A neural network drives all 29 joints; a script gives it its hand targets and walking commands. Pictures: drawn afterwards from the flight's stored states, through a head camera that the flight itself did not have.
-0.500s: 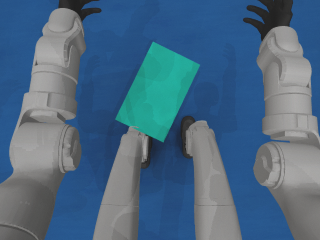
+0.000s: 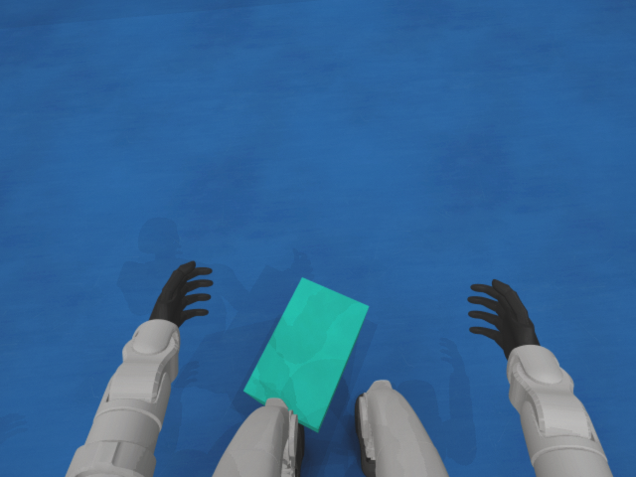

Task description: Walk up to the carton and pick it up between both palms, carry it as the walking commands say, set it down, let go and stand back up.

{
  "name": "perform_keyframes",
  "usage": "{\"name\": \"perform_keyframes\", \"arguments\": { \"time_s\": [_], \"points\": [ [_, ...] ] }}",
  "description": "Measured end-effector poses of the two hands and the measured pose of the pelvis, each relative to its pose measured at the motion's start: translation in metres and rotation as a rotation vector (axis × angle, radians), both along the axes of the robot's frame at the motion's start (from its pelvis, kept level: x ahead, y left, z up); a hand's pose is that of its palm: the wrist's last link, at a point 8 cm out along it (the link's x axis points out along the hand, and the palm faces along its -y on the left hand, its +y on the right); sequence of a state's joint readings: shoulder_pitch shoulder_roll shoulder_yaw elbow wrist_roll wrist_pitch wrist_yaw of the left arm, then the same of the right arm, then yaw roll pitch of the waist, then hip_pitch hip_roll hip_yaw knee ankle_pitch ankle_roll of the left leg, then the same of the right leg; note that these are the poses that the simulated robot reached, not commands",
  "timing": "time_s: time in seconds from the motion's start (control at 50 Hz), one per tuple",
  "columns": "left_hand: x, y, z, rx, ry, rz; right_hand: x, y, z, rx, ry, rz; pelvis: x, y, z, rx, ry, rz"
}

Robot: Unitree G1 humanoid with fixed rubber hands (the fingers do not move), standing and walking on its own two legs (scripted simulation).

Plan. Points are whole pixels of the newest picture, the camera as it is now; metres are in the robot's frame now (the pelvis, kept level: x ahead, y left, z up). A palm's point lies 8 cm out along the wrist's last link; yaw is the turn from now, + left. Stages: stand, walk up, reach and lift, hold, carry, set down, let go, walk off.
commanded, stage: let go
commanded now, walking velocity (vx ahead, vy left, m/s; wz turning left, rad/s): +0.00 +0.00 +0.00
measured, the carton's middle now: (310, 358) +0.31 +0.04 -0.58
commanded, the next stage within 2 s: stand in 0.80 s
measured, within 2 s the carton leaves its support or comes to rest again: neither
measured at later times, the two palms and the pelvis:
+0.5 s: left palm (139, 366) +0.24 +0.22 -0.02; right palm (548, 390) +0.20 -0.25 -0.03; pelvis +0.06 +0.00 +0.04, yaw -1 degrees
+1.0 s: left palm (112, 376) +0.23 +0.26 -0.04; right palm (565, 406) +0.18 -0.27 -0.04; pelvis +0.08 +0.01 +0.04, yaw -1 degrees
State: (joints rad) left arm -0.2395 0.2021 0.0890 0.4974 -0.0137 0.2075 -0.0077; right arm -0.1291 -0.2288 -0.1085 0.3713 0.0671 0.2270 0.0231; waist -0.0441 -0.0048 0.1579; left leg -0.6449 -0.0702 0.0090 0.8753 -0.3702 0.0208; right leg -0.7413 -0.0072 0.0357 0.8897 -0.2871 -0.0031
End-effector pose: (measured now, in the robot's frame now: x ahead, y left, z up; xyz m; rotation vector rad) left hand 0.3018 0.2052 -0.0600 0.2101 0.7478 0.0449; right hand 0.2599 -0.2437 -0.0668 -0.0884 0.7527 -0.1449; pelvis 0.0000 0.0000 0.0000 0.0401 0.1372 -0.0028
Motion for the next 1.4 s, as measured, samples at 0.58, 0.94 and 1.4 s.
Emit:
{"name": "perform_keyframes", "arguments": {
  "time_s": [0.58,0.94,1.4],
  "points": [
    [-0.06,0.014,0.036,-0.028,0.064,0.002,-0.055,-0.001,0.042,-0.004,0.06,-0.012,0.065,0.004,0.043,-0.018,-0.25,-0.022],
    [-0.074,0.039,0.021,0.043,0.118,0.054,-0.07,-0.02,0.03,-0.092,0.11,-0.057,0.074,0.006,0.042,-0.026,-0.204,-0.022],
    [-0.065,0.066,0.019,0.089,0.115,0.08,-0.081,-0.026,0.019,-0.137,0.148,-0.093,0.092,0.011,0.042,-0.032,-0.167,-0.021]
  ]
}}
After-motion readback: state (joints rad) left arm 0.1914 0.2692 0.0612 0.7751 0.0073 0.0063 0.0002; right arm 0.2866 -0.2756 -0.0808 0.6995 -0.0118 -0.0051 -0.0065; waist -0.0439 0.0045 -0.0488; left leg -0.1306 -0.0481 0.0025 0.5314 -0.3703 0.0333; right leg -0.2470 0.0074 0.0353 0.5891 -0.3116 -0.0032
